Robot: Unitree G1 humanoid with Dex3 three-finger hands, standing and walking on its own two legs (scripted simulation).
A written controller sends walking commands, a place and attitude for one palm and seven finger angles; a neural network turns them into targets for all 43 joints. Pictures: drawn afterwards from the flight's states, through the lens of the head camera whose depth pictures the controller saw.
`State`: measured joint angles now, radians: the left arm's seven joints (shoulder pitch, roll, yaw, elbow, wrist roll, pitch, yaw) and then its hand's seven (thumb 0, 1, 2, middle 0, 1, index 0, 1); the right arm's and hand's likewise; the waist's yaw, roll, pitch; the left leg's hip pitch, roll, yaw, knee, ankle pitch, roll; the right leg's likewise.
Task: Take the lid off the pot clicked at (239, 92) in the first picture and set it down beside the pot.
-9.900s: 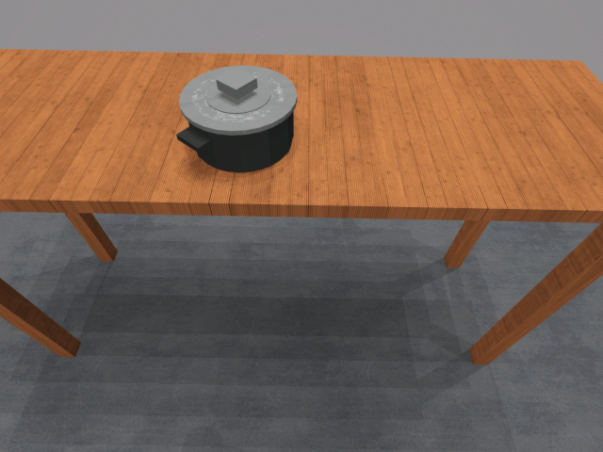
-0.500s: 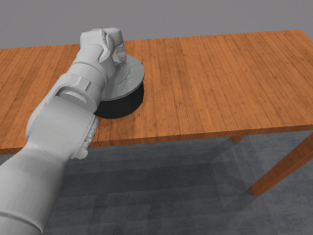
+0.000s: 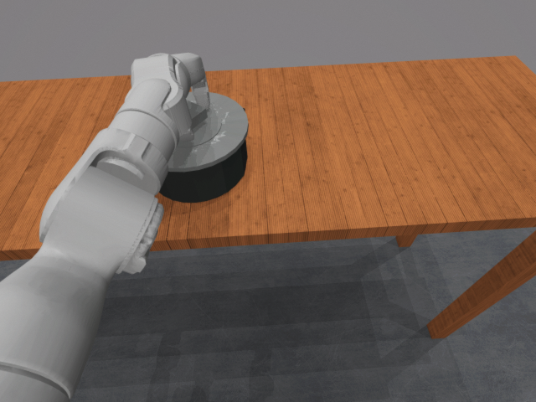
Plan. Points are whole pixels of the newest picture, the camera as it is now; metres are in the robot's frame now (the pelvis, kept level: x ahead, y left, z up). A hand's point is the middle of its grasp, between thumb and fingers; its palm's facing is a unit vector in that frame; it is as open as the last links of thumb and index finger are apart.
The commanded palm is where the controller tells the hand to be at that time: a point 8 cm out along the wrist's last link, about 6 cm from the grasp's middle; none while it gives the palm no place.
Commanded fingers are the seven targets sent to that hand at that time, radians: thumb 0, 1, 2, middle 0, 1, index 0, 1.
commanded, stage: close the fingers and squeeze the knob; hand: left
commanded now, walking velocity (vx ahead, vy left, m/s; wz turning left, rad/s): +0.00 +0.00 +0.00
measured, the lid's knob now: (186, 115) +0.52 +0.08 +0.16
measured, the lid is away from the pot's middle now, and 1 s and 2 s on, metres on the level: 0.00 0.01 0.01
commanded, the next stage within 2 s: lift the lid straight up in 1.20 s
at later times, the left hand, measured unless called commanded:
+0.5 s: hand (182, 111) +0.50 +0.08 +0.18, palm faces -0.41 -0.09 -0.91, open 8.1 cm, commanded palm +0.50 +0.09 +0.23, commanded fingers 0.00 0.36 0.76 -0.70 -1.08 -0.70 -1.08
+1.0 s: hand (182, 116) +0.48 +0.08 +0.18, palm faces -0.39 -0.05 -0.92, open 7.2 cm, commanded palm +0.49 +0.09 +0.23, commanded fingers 0.00 0.51 0.86 -0.69 -1.06 -0.83 -1.12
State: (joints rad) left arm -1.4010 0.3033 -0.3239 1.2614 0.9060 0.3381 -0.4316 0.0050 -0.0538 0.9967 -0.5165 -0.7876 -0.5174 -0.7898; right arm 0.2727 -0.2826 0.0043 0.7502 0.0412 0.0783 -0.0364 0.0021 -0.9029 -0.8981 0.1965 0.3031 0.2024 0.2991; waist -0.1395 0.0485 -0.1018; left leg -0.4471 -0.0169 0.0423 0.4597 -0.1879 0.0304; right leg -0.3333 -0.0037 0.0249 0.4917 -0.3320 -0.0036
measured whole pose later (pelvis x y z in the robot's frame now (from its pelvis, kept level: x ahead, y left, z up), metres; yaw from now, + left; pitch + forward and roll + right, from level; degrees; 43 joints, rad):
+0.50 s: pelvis +0.00 +0.00 +0.00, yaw +0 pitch +10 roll +1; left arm -1.39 0.32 -0.29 1.25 0.91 0.33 -0.44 -0.01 0.13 0.81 -0.56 -1.03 -0.62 -1.06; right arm 0.31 -0.28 0.00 0.76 0.04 0.09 -0.04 0.00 -0.90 -0.90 0.20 0.30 0.20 0.30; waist -0.15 0.05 -0.10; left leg -0.45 -0.02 0.05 0.46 -0.19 0.03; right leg -0.33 0.00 0.03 0.49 -0.33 0.00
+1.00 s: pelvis +0.00 +0.01 +0.00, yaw +0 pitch +9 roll +1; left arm -1.37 0.29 -0.33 1.22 0.90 0.31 -0.43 0.00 0.23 0.73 -0.55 -0.98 -0.71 -1.07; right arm 0.28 -0.27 0.01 0.75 0.04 0.07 -0.03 0.00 -0.90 -0.90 0.20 0.30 0.20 0.30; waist -0.13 0.05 -0.10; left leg -0.44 -0.02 0.04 0.46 -0.18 0.04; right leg -0.33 -0.01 0.03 0.49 -0.33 0.00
